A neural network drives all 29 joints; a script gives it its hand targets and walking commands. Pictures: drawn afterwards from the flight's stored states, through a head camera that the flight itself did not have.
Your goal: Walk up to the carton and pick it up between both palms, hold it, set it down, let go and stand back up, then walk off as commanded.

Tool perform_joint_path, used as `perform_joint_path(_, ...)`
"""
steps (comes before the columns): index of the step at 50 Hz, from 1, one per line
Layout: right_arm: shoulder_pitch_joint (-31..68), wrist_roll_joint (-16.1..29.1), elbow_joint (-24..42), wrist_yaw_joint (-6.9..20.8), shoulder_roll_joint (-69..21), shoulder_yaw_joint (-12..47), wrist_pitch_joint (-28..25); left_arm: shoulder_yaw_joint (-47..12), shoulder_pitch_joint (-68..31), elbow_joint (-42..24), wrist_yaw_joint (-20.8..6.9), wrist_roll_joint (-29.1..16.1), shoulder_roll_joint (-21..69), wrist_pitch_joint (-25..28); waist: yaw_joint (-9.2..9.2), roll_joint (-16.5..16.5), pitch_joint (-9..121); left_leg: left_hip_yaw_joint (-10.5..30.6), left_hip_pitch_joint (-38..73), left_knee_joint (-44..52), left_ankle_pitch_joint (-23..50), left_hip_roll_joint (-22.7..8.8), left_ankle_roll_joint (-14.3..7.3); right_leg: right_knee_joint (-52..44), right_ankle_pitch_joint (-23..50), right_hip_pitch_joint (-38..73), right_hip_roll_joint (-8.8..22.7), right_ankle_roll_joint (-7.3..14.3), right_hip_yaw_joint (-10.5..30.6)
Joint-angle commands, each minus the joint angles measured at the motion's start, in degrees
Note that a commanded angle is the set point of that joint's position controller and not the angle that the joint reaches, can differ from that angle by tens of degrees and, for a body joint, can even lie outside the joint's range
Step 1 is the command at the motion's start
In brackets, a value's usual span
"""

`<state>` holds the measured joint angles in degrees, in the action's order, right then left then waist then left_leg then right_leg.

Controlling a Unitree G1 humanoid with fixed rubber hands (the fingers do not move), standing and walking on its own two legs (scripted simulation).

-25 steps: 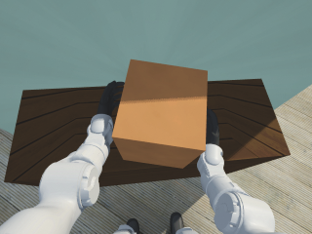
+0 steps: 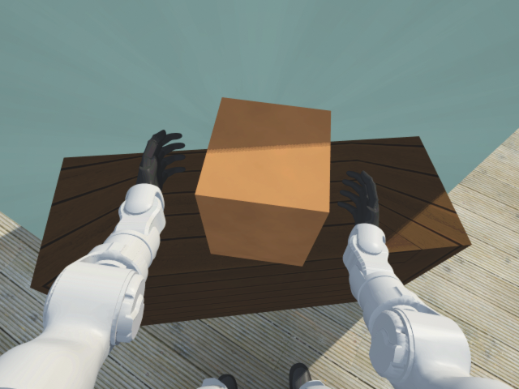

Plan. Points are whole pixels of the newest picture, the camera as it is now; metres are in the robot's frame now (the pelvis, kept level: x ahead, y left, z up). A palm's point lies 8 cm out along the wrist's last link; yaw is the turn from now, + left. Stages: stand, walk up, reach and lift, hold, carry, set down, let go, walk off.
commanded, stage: set down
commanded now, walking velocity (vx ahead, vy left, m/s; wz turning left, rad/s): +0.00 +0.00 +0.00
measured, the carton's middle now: (265, 188) +0.48 -0.03 -0.07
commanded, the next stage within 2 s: none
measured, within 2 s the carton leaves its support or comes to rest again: neither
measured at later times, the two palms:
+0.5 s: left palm (146, 203) +0.40 +0.16 +0.02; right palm (371, 229) +0.35 -0.19 +0.00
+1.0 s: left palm (139, 252) +0.34 +0.19 -0.04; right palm (362, 275) +0.29 -0.18 -0.05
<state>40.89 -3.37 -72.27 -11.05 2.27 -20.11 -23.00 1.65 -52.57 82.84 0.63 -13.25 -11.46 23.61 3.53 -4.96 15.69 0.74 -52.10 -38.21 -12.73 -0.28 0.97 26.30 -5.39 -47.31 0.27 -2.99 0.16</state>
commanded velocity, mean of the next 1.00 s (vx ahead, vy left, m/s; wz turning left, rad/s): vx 0.00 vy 0.00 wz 0.00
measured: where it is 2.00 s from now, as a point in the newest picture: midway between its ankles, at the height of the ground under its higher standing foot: outside the picture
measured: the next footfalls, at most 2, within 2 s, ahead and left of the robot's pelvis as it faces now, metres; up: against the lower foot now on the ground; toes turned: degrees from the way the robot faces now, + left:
none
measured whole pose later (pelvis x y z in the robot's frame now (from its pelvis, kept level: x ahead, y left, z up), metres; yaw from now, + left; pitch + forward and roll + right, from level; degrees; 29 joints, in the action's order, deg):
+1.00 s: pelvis -0.02 -0.01 -0.01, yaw +1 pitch +20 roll -4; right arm 23.5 3.7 -65.0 -15.0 -0.5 -6.4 -29.4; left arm -3.6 -31.6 68.4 -4.9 -12.3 -14.1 21.5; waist 3.6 -1.5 11.9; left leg 0.7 -49.6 -45.7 -16.0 -0.3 -0.1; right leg 37.1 -10.4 -46.4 0.2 -3.0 0.2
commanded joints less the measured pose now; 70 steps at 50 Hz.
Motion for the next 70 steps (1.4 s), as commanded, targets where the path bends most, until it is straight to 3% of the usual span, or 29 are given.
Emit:
perform_joint_path(1, 27.2, 8.3, 18.3, -0.7, 11.2, 9.9, 1.9, -7.2, -26.2, -6.2, -0.9, -5.6, -17.8, 0.3, 6.19, 3.2, 38.3, -0.2, 21.8, 3.3, 4.6, 0.2, 1.3, 11.4, 8.7, 30.0, -3.1, 1.0, -2.5)
perform_joint_path(5, 30.3, 10.9, 19.7, -0.7, 11.0, 10.4, 4.3, -12.1, -29.7, -8.5, -1.5, -8.6, -16.5, -0.7, 6.1, -1.8, 37.0, 0.4, 18.9, 4.2, -2.8, -0.5, 2.0, 12.7, 1.4, 26.5, -2.7, 2.9, -2.6)
perform_joint_path(8, 35.6, 7.3, 17.1, -2.0, 10.9, 5.9, 7.9, -12.6, -36.6, -2.1, -1.2, -10.6, -19.3, -1.5, 7.79, -0.6, 33.2, 0.0, 12.7, 4.0, -14.3, 0.2, 0.5, 13.3, -10.9, 22.6, -2.6, 3.0, -2.6)
perform_joint_path(9, 26.6, 9.1, 21.7, -2.5, 7.6, 11.2, 7.6, -12.6, -28.3, -5.5, -1.2, -11.1, -18.4, -1.8, 5.48, 2.7, 31.3, -0.3, 12.6, 3.3, -11.9, 1.0, -0.9, 13.2, -8.2, 28.4, -2.6, 2.9, -1.2)
perform_joint_path(11, 33.9, 8.2, 16.7, -2.5, 11.1, 5.3, 9.2, -15.3, -36.2, -4.5, -0.8, -10.3, -18.3, -1.9, 8.76, -2.2, 31.6, 0.4, 9.7, 4.0, -17.3, -0.2, -0.1, 15.7, -11.5, 24.6, -2.9, 3.4, -3.1)
perform_joint_path(13, 32.1, 7.8, 16.2, -2.7, 9.7, 6.0, 9.9, -17.1, -36.9, -10.1, -0.5, -10.7, -17.6, -1.9, 8.13, -4.3, 27.3, 0.5, 10.6, 4.7, -21.4, -0.8, 0.4, 16.0, -12.1, 24.3, -2.4, 2.9, -3.4)
perform_joint_path(14, 19.9, 11.0, 22.2, -3.0, 5.1, 13.1, 7.6, -15.0, -22.6, -12.6, -1.5, -10.0, -14.7, -2.7, 3.54, -3.5, 27.1, 1.8, 14.4, 5.2, -15.8, -1.4, -0.2, 17.7, -3.6, 31.1, -3.2, 2.4, -2.1)
perform_joint_path(16, 29.9, 9.0, 17.2, -3.0, 8.1, 8.0, 9.0, -16.4, -31.4, -7.9, -0.9, -10.6, -16.0, -2.7, 6.43, -3.0, 25.2, 1.9, 9.8, 4.2, -20.8, -1.9, 0.2, 17.6, -10.4, 24.6, -3.3, 3.1, -3.0)
perform_joint_path(17, 18.2, 10.2, 19.2, -3.3, 4.5, 11.8, 6.8, -12.3, -21.1, -11.0, -1.7, -8.0, -14.9, -2.6, 3.51, -2.5, 26.3, 1.5, 14.9, 5.0, -15.3, -1.7, 0.2, 15.9, -5.5, 30.4, -3.3, 3.0, -0.8)
perform_joint_path(24, 19.1, 10.4, 18.1, -4.1, 4.2, 10.9, 2.4, -7.6, -22.5, -13.9, -3.2, -4.1, -15.7, -1.2, 3.53, -1.1, 28.8, 0.7, 20.0, 0.7, -4.4, -0.2, 2.0, 13.5, -1.4, 26.7, -3.0, 3.5, -2.1)
perform_joint_path(25, 8.7, 10.5, 22.4, -4.8, 1.5, 15.5, 0.7, -3.3, -13.3, -16.4, -3.5, -3.3, -17.7, -1.4, 1.01, 3.2, 31.3, 0.4, 20.8, -1.9, 1.2, 1.4, 1.1, 12.8, 4.7, 32.2, -2.6, 2.2, -0.2)
perform_joint_path(26, 16.3, 10.9, 17.9, -4.7, 2.1, 13.9, 1.4, -3.7, -20.3, -12.0, -3.9, -3.9, -18.1, -0.9, 1.94, 3.5, 29.1, 0.1, 17.4, -2.6, -2.0, 1.6, 0.5, 13.0, -0.6, 28.9, -2.5, 2.7, -1.3)
perform_joint_path(31, 7.6, 11.7, 18.2, -4.1, 1.4, 16.6, -3.1, -2.3, -12.6, -18.6, -4.6, -0.5, -15.4, 0.4, 0.35, -1.8, 27.9, 0.4, 23.8, -1.4, 1.1, 1.2, 2.6, 10.9, 2.3, 26.7, -2.5, 3.0, -1.6)
perform_joint_path(34, 6.2, 12.5, 18.3, -4.2, -1.5, 19.1, -3.9, -1.4, -8.7, -16.7, -5.2, -1.1, -14.0, 0.6, -0.63, 0.4, 26.5, -0.1, 23.1, -1.1, 2.4, 1.1, 1.9, 9.6, 2.5, 27.7, -2.3, 3.1, -0.7)
perform_joint_path(40, -0.3, 10.6, 15.3, -4.3, 0.3, 15.1, -8.5, -0.6, -4.1, -25.8, -5.1, 1.6, -15.7, 2.4, 1.83, -4.4, 28.1, 1.5, 30.9, -0.3, 7.5, -0.1, 6.1, 7.5, 5.3, 23.5, -3.1, 3.1, -2.4)
perform_joint_path(43, -7.8, 13.2, 20.4, -3.7, -2.9, 20.4, -11.1, 0.2, 6.2, -27.9, -5.9, 1.6, -14.7, 2.8, -1.76, -1.9, 28.3, 1.6, 31.2, -1.7, 10.5, 0.1, 4.9, 8.2, 8.9, 26.4, -2.3, 2.5, -1.5)
perform_joint_path(44, 2.4, 11.4, 17.3, -4.5, -0.3, 16.5, -9.1, -0.7, -4.3, -21.6, -6.2, 0.1, -16.1, 2.3, 0.73, -2.8, 24.9, 0.7, 24.4, -1.8, 3.9, 0.7, 4.8, 8.0, 0.6, 21.9, -2.5, 2.6, -1.8)
perform_joint_path(46, -4.2, 11.7, 18.5, -4.1, -2.3, 16.2, -11.0, -0.9, 2.2, -31.8, -5.3, 0.9, -14.4, 3.6, -1.25, -7.1, 25.2, 1.9, 31.0, 2.2, 2.9, -1.0, 5.7, 6.7, 1.6, 22.5, -1.9, 3.1, -1.9)
perform_joint_path(47, -13.2, 12.5, 19.9, -4.5, -4.3, 19.5, -12.8, 0.4, 11.9, -36.1, -6.0, 2.4, -13.9, 2.6, -1.4, -4.9, 24.5, 2.0, 34.3, 0.2, 9.9, -0.3, 6.1, 6.7, 8.8, 25.2, -2.4, 2.4, -1.5)
perform_joint_path(50, -2.5, 10.4, 20.8, -4.2, -2.4, 16.4, -10.8, -1.8, 1.7, -29.6, -6.6, 0.1, -16.1, 3.2, 0.56, -2.8, 23.0, 2.0, 27.6, 0.9, 0.5, -0.5, 5.1, 6.4, -1.8, 21.5, -2.2, 3.0, -2.5)
perform_joint_path(53, -11.6, 11.5, 22.5, -4.0, -4.4, 19.1, -11.3, -0.2, 10.6, -33.9, -6.3, 0.2, -15.3, 3.5, -3.31, -3.8, 22.1, 1.7, 29.1, 2.8, -1.1, -0.5, 5.0, 6.5, -1.3, 24.3, -1.7, 3.0, -1.5)
perform_joint_path(55, -2.5, 9.4, 23.7, -4.4, -2.6, 16.4, -10.5, -1.7, 1.8, -29.1, -6.5, -1.6, -18.1, 3.5, -0.39, -1.8, 22.9, 1.4, 23.0, -0.5, -2.0, 0.2, 4.5, 8.1, -3.9, 21.0, -1.9, 2.8, -2.1)
perform_joint_path(56, -15.5, 11.3, 25.1, -4.1, -5.6, 20.9, -11.4, 0.5, 14.7, -34.7, -6.6, 0.2, -15.0, 3.5, -3.89, -2.3, 19.7, 1.3, 30.7, 2.8, 2.4, -0.2, 4.6, 6.3, 0.5, 25.1, -1.6, 3.1, -1.1)
perform_joint_path(59, -17.1, 9.6, 24.9, -4.6, -3.3, 18.6, -12.2, -0.2, 15.3, -37.3, -6.9, 1.2, -16.5, 2.9, -1.56, -3.9, 21.2, 1.9, 30.8, 1.9, 1.2, -0.3, 5.4, 6.2, 0.0, 23.8, -1.6, 2.8, -1.5)
perform_joint_path(61, -21.0, 11.2, 24.7, -4.3, -4.8, 22.8, -12.6, 1.0, 20.1, -37.0, -7.8, 1.7, -14.4, 2.3, -4.19, -1.8, 16.0, 1.6, 32.2, 3.4, 2.6, 0.1, 4.9, 4.7, 0.0, 24.2, -1.6, 2.6, -1.0)
perform_joint_path(64, -17.2, 9.8, 26.4, -4.8, -3.3, 19.7, -11.2, -0.3, 16.4, -39.0, -7.5, 1.8, -15.7, 1.8, -3.09, -4.0, 12.9, 2.7, 29.2, 5.8, -6.9, -1.4, 4.9, 5.5, -6.7, 23.7, -1.7, 3.1, -1.8)
perform_joint_path(67, -25.8, 11.4, 31.5, -4.5, -6.7, 22.9, -12.3, 0.4, 26.9, -41.6, -7.8, 0.6, -15.4, 1.0, -5.51, -1.7, 11.9, 3.0, 31.1, 6.2, -4.3, -1.0, 4.2, 5.3, -3.5, 27.1, -1.7, 3.3, -1.4)
perform_joint_path(68, -20.6, 10.2, 29.5, -5.0, -3.9, 21.9, -12.1, -0.2, 21.8, -40.0, -8.2, 1.4, -15.8, 1.0, -3.45, -2.1, 9.7, 2.8, 30.0, 5.5, -3.9, -0.5, 4.6, 4.1, -5.5, 23.9, -1.5, 3.2, -1.0)
perform_joint_path(70, -26.8, 10.5, 30.8, -5.2, -6.0, 23.2, -11.7, 1.5, 28.1, -42.4, -8.5, 1.3, -16.2, 0.4, -5.57, -0.6, 7.0, 2.1, 29.4, 6.3, -4.7, -0.8, 3.7, 4.0, -4.9, 27.3, -1.6, 3.8, -0.7)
